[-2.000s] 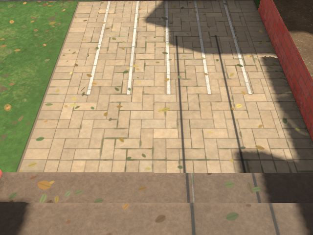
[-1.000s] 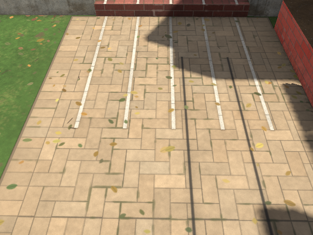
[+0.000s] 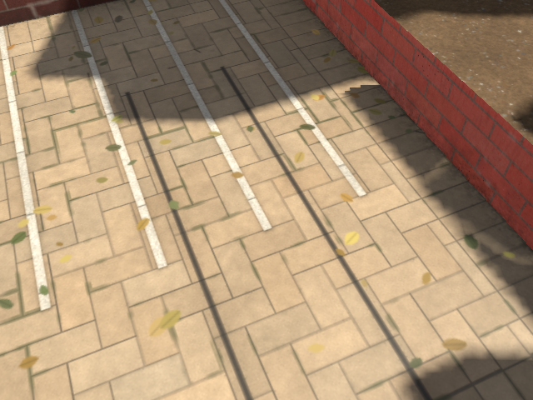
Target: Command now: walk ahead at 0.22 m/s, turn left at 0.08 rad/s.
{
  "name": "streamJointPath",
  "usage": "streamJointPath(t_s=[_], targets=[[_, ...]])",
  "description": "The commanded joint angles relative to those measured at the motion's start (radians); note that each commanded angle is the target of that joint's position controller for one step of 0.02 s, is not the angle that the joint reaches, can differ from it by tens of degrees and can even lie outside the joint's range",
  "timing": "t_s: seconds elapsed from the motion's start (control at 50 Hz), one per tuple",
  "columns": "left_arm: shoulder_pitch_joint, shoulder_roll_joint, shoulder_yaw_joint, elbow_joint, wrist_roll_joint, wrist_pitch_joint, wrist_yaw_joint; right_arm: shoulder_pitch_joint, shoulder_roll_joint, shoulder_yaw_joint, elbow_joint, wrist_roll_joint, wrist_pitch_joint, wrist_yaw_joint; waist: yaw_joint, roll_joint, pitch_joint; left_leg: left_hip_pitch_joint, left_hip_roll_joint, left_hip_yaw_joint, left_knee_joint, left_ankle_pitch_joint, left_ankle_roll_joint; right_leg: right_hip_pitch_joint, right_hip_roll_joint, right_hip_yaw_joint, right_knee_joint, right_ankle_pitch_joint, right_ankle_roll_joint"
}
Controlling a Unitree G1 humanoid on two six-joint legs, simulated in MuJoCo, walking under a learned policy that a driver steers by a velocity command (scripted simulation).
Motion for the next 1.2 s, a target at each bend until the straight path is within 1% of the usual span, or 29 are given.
streamJointPath(t_s=[0.02, 0.06, 0.1, 0.16, 0.2, 0.24, 0.26, 0.28, 0.3, 0.32, 0.34, 0.36, 0.38, 0.44, 0.48, 0.56, 0.68, 0.78, 0.82, 0.86, 0.9, 0.92, 0.94, 0.96, 0.98, 1.02, 1.08, 1.14, 1.2], targets=[[0.013, 0.071, 0.008, -0.026, 0.004, -0.020, 0.010, 0.052, -0.051, -0.020, -0.011, -0.004, -0.009, 0.022, -0.004, -0.094, -0.032, 0.120, -0.021, -0.044, -0.183, 0.336, 0.022, -0.088, -0.254, 0.159, -0.058, 0.324, -0.092], [0.043, 0.076, 0.002, -0.025, 0.016, -0.021, 0.022, -0.024, -0.053, -0.023, -0.036, 0.005, -0.018, 0.022, 0.032, -0.083, -0.023, 0.115, -0.063, -0.071, -0.235, 0.382, 0.021, -0.087, -0.282, 0.179, 0.017, 0.213, -0.090], [0.096, 0.087, -0.007, -0.022, 0.034, -0.017, 0.034, -0.117, -0.051, -0.025, -0.073, -0.004, -0.016, 0.020, 0.078, -0.070, 0.024, 0.037, -0.081, -0.073, -0.294, 0.322, 0.008, -0.042, -0.303, 0.210, 0.096, 0.201, -0.103], [0.133, 0.105, -0.005, -0.031, 0.042, -0.010, 0.053, -0.206, -0.036, -0.020, -0.113, 0.003, -0.028, 0.037, 0.120, -0.063, 0.066, 0.044, -0.051, -0.042, -0.455, 0.303, -0.006, -0.017, -0.316, 0.222, 0.187, 0.160, -0.100], [0.130, 0.106, -0.003, -0.034, 0.047, 0.004, 0.063, -0.172, -0.036, -0.019, -0.098, 0.029, -0.031, 0.051, 0.109, -0.072, 0.077, 0.127, -0.018, -0.014, -0.568, 0.283, 0.009, -0.026, -0.319, 0.227, 0.273, 0.157, -0.097], [0.131, 0.101, 0.000, -0.032, 0.047, 0.022, 0.066, -0.048, -0.058, -0.028, -0.045, 0.031, -0.028, 0.057, 0.061, -0.047, 0.056, 0.330, -0.026, 0.057, -0.664, 0.231, 0.040, -0.074, -0.309, 0.178, 0.431, 0.224, -0.091], [0.112, 0.103, -0.001, -0.044, 0.040, 0.029, 0.061, 0.091, -0.074, -0.037, 0.012, 0.018, -0.028, 0.058, -0.001, 0.005, -0.006, 0.507, -0.054, 0.109, -0.715, 0.258, 0.056, -0.115, -0.266, 0.113, 0.606, 0.211, -0.080], [0.135, 0.102, 0.008, -0.059, 0.039, 0.025, 0.047, 0.199, -0.142, -0.064, 0.062, 0.018, -0.019, 0.056, -0.030, 0.120, -0.121, 0.763, -0.031, 0.091, -0.636, 0.408, 0.051, -0.246, -0.164, 0.016, 0.867, -0.052, -0.043], [0.169, 0.055, 0.008, -0.099, -0.010, 0.021, 0.047, 0.298, -0.227, -0.073, 0.055, 0.004, -0.022, 0.065, -0.035, 0.233, -0.294, 1.150, 0.205, -0.115, -0.268, 1.169, 0.207, -0.609, -0.060, -0.074, 1.362, -0.637, 0.050], [0.070, 0.096, -0.002, -0.159, -0.023, 0.028, 0.051, 0.339, -0.242, -0.083, 0.043, 0.044, -0.012, 0.054, -0.104, 0.119, -0.437, 1.240, 0.311, -0.307, -0.283, 1.174, 0.318, -0.807, -0.081, -0.037, 1.548, -0.602, 0.072], [-0.004, 0.105, -0.007, -0.207, -0.011, 0.033, 0.049, 0.289, -0.253, -0.083, 0.007, 0.050, -0.001, 0.023, -0.116, 0.075, -0.435, 1.168, 0.363, -0.388, -0.396, 0.857, 0.396, -0.923, -0.088, -0.014, 1.570, -0.488, 0.086], [-0.069, 0.067, -0.020, -0.230, 0.006, 0.040, 0.051, 0.183, -0.213, -0.072, -0.028, 0.039, 0.012, -0.012, -0.087, 0.025, -0.397, 1.053, 0.344, -0.416, -0.491, 0.424, 0.387, -0.958, -0.123, 0.027, 1.501, -0.403, 0.103], [-0.116, 0.071, -0.021, -0.234, 0.041, 0.051, 0.046, 0.148, -0.162, -0.049, -0.050, 0.022, 0.020, -0.028, -0.080, -0.029, -0.281, 0.845, 0.307, -0.396, -0.533, 0.239, 0.370, -0.902, -0.157, 0.062, 1.406, -0.262, 0.099], [-0.123, 0.054, -0.025, -0.276, 0.058, 0.105, 0.042, 0.077, -0.138, -0.012, -0.076, -0.003, 0.017, -0.026, 0.023, -0.054, -0.159, 0.407, 0.146, -0.293, -0.536, 0.143, 0.296, -0.743, -0.123, 0.075, 1.271, -0.009, 0.116], [-0.132, 0.028, -0.033, -0.297, 0.061, 0.116, 0.049, 0.057, -0.153, -0.007, -0.098, 0.001, 0.005, -0.023, 0.028, 0.026, -0.180, 0.351, 0.106, -0.302, -0.490, 0.269, 0.290, -0.772, -0.078, 0.057, 1.340, 0.030, 0.141], [-0.273, -0.011, -0.052, -0.409, 0.069, 0.136, 0.041, 0.097, -0.133, 0.014, -0.131, 0.013, 0.016, -0.053, -0.006, 0.044, -0.194, 0.379, 0.044, -0.368, -0.481, -0.121, 0.257, -0.901, -0.050, 0.057, 1.231, 0.150, 0.196], [-0.403, -0.005, -0.055, -0.535, 0.061, 0.150, 0.044, 0.160, -0.129, 0.016, -0.197, 0.005, 0.020, -0.067, -0.064, 0.064, -0.163, 0.469, 0.075, -0.497, -0.546, -0.406, 0.271, -0.965, -0.057, 0.095, 1.246, 0.114, 0.231], [-0.397, 0.020, -0.062, -0.600, 0.054, 0.150, 0.021, 0.108, -0.159, -0.011, -0.251, 0.002, 0.032, -0.078, -0.046, 0.080, -0.144, 0.437, 0.048, -0.460, -0.644, -0.538, 0.222, -0.683, -0.117, 0.118, 0.822, 0.118, 0.207], [-0.336, 0.031, -0.068, -0.596, 0.032, 0.142, 0.004, 0.046, -0.180, -0.028, -0.282, 0.014, 0.046, -0.074, -0.026, 0.119, -0.151, 0.316, 0.037, -0.409, -0.716, -0.576, 0.186, -0.349, -0.146, 0.127, 0.441, 0.103, 0.159], [-0.190, 0.052, -0.053, -0.542, -0.004, 0.142, -0.008, 0.036, -0.191, -0.038, -0.298, 0.025, 0.070, -0.047, 0.004, 0.171, -0.155, 0.176, 0.028, -0.365, -0.745, -0.674, 0.158, 0.010, -0.113, 0.088, 0.165, 0.028, 0.099], [0.019, 0.083, -0.030, -0.451, -0.004, 0.139, 0.004, 0.078, -0.157, -0.034, -0.295, 0.001, 0.083, -0.027, 0.076, 0.081, -0.091, 0.067, -0.019, -0.310, -0.599, -0.858, 0.122, 0.215, -0.080, -0.008, -0.033, -0.021, 0.071], [0.112, 0.086, -0.034, -0.415, -0.009, 0.117, 0.013, 0.064, -0.097, -0.022, -0.301, -0.022, 0.076, -0.020, 0.111, -0.067, -0.010, -0.043, -0.127, -0.204, -0.335, -0.806, 0.100, 0.233, -0.127, 0.043, -0.109, -0.138, 0.075], [0.191, 0.098, -0.057, -0.414, -0.024, 0.091, 0.003, 0.023, -0.006, -0.005, -0.322, -0.020, 0.066, -0.010, 0.117, -0.184, 0.026, -0.269, -0.218, -0.092, -0.015, -0.842, 0.040, 0.254, -0.312, 0.358, -0.134, -0.391, 0.074], [0.234, 0.210, -0.032, -0.402, -0.003, 0.076, 0.016, -0.040, -0.045, -0.028, -0.371, -0.009, 0.033, 0.002, 0.146, -0.258, 0.113, -0.525, -0.335, -0.180, 0.023, -0.809, -0.018, 0.234, -0.484, 0.851, -0.389, -0.278, 0.004], [0.193, 0.222, -0.022, -0.376, 0.018, 0.065, 0.037, -0.061, -0.069, -0.040, -0.370, -0.023, 0.014, -0.005, 0.097, -0.213, 0.141, -0.512, -0.298, -0.297, 0.105, -0.681, -0.036, 0.162, -0.483, 0.904, -0.441, -0.292, 0.013], [0.047, 0.158, -0.032, -0.372, 0.045, 0.050, 0.038, -0.022, -0.053, -0.032, -0.308, -0.028, 0.026, -0.007, 0.005, -0.260, 0.075, -0.431, -0.316, -0.211, 0.364, -0.531, -0.047, 0.023, -0.349, 0.588, -0.304, -0.204, 0.075], [-0.019, 0.102, -0.047, -0.369, 0.035, 0.048, 0.013, 0.005, -0.051, -0.026, -0.283, -0.031, 0.052, 0.004, -0.053, -0.243, -0.043, -0.339, -0.329, -0.100, 0.771, -0.433, -0.068, -0.162, -0.257, 0.393, -0.243, -0.017, 0.043], [0.032, 0.121, -0.036, -0.343, 0.022, 0.046, 0.017, -0.070, -0.029, 0.002, -0.316, -0.028, 0.073, 0.002, -0.026, -0.135, -0.028, -0.400, -0.302, -0.059, 0.970, -0.393, -0.085, -0.169, -0.266, 0.375, -0.233, 0.073, -0.026], [0.160, 0.117, -0.032, -0.295, 0.008, 0.043, 0.037, -0.153, -0.003, 0.023, -0.351, -0.037, 0.088, -0.004, 0.035, -0.098, -0.053, -0.477, -0.274, -0.040, 0.974, -0.378, -0.089, -0.019, -0.277, 0.378, -0.192, 0.205, -0.070]])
